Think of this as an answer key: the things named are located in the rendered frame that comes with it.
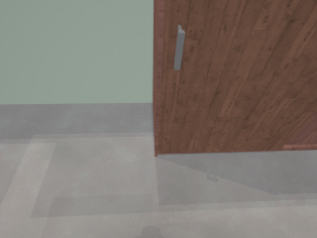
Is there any wardrobe door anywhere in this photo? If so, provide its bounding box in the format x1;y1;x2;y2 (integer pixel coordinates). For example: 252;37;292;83
285;112;317;145
158;0;317;154

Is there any handle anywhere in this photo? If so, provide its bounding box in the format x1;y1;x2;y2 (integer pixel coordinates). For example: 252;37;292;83
174;25;185;70

